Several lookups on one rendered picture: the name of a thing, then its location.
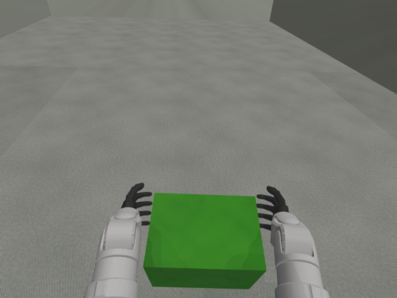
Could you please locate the right robot hand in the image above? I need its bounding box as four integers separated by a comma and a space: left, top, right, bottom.
256, 186, 289, 231

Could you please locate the carton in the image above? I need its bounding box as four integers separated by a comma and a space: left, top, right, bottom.
143, 193, 267, 289

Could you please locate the left robot hand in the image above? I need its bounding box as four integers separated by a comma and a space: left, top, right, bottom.
121, 183, 152, 226

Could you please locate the right robot forearm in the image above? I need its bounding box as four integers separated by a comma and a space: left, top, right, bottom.
270, 212, 330, 298

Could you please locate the left robot forearm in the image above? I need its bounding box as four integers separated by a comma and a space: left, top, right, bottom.
84, 207, 142, 298

